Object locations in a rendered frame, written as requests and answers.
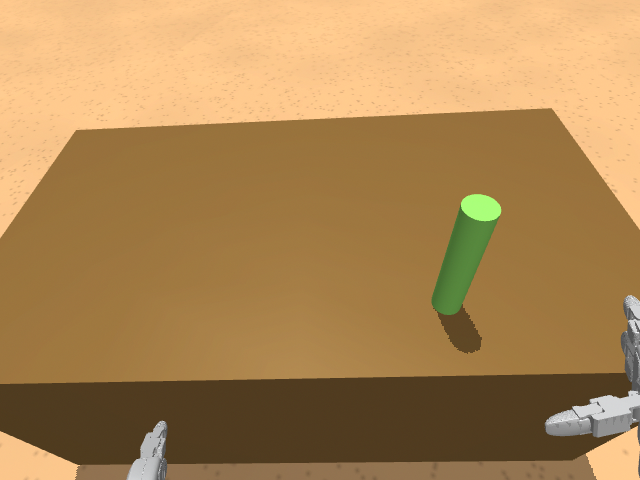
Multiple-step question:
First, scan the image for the right robot hand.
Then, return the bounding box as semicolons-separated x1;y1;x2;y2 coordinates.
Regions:
545;295;640;438

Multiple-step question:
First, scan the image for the left robot hand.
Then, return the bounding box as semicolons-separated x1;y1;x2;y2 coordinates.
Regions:
126;421;168;480

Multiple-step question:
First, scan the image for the can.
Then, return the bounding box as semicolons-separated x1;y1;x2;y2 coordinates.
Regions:
431;194;501;315

